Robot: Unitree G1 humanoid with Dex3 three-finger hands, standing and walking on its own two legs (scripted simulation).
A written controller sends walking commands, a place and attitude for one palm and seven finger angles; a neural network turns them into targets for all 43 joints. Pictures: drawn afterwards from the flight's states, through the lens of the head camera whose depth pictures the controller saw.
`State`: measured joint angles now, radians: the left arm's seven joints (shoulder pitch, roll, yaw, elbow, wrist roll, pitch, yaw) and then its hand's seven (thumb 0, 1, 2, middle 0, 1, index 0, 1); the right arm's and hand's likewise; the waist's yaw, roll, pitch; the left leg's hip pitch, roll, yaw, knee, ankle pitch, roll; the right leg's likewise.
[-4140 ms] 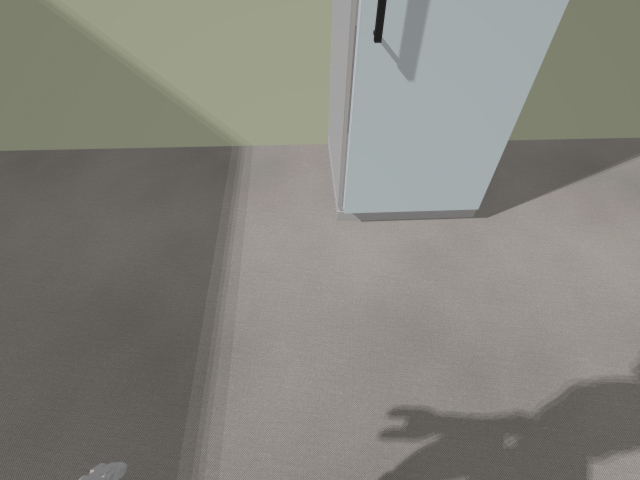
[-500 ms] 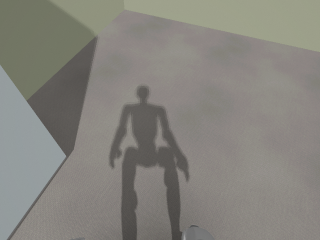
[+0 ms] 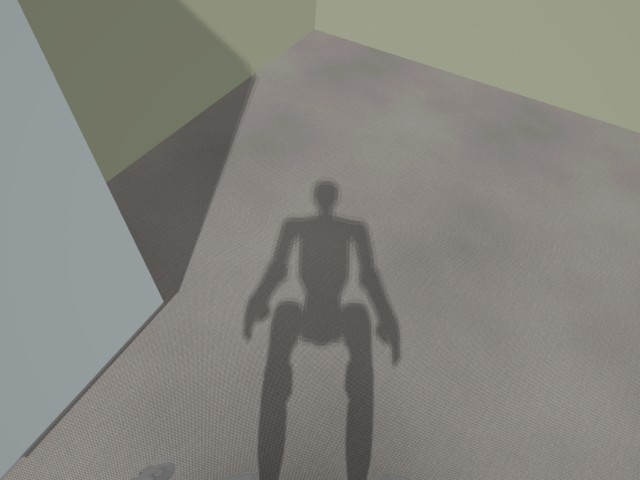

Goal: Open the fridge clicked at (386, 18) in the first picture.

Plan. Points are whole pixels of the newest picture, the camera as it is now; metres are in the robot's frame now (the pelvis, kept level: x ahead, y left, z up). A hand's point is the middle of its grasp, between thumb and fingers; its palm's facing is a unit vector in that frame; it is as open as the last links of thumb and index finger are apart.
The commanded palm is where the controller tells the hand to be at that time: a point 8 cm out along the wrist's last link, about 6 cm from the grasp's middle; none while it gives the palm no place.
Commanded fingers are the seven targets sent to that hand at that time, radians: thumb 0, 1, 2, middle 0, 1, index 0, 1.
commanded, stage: turn to face it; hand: left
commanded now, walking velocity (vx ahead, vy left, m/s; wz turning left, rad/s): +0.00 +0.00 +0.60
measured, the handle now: out of the picture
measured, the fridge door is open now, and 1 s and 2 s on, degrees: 0 0 0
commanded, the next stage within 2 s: take the last steps up to it in 1.58 s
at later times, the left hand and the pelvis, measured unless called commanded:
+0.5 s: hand out of the picture +0.02 +0.16 -0.12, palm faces +0.33 -0.89 -0.31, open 7.4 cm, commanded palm none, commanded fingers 0.00 0.90 0.90 -0.20 -0.30 -0.20 -0.30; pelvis -0.01 -0.07 +0.02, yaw +18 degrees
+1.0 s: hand out of the picture -0.16 +0.14 -0.16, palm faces +0.63 -0.72 -0.29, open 7.4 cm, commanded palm none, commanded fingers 0.00 0.90 0.90 -0.20 -0.30 -0.20 -0.30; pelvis -0.05 -0.06 +0.01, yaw +37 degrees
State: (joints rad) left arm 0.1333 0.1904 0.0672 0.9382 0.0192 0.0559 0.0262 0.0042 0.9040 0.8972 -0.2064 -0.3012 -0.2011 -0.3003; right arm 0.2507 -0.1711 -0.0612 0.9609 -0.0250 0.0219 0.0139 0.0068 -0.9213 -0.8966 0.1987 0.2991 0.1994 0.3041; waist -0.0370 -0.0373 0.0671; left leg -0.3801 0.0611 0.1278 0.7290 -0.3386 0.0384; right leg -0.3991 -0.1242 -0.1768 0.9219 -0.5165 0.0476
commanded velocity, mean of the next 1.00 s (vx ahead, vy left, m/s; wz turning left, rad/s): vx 0.00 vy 0.00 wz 0.60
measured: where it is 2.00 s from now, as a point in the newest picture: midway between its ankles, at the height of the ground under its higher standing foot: outside the picture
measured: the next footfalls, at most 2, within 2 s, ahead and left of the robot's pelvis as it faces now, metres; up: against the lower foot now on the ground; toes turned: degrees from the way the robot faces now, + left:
right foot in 0.42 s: +0.05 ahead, -0.16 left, +0.00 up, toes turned +13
left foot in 0.88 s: -0.09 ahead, +0.06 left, +0.00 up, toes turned +39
